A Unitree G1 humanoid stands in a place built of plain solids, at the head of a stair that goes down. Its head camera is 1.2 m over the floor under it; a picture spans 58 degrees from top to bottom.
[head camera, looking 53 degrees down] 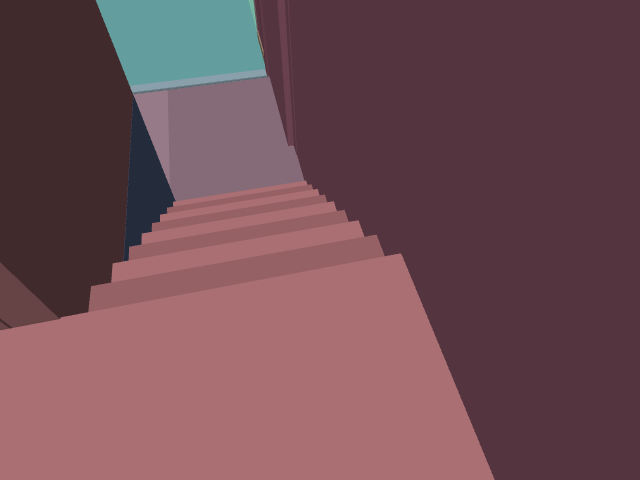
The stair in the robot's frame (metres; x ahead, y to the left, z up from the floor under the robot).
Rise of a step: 0.17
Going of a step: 0.22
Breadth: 1.10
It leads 13 degrees to the left of straight ahead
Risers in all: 9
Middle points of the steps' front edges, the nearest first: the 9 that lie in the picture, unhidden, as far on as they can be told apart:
0.73 0.26 0.00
0.95 0.31 -0.17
1.16 0.36 -0.35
1.38 0.41 -0.52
1.60 0.45 -0.70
1.81 0.50 -0.87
2.03 0.55 -1.05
2.25 0.60 -1.22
2.47 0.65 -1.40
